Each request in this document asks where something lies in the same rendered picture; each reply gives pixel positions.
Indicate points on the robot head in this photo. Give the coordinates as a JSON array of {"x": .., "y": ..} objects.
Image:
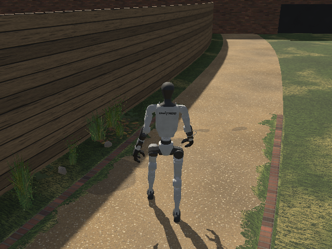
[{"x": 167, "y": 89}]

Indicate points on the robot right foot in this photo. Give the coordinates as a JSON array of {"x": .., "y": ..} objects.
[{"x": 176, "y": 217}]

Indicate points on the right robot hand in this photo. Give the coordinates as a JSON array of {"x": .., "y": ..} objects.
[{"x": 186, "y": 140}]

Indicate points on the robot left forearm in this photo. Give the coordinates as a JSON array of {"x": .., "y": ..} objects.
[{"x": 141, "y": 139}]

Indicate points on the left robot hand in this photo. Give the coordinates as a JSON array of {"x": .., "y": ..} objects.
[{"x": 136, "y": 156}]

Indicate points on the robot right forearm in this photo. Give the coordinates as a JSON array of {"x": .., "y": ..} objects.
[{"x": 190, "y": 134}]

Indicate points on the robot right upper arm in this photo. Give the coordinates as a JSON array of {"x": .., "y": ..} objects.
[{"x": 185, "y": 117}]

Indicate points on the robot left upper arm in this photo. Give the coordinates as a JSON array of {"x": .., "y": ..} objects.
[{"x": 148, "y": 117}]

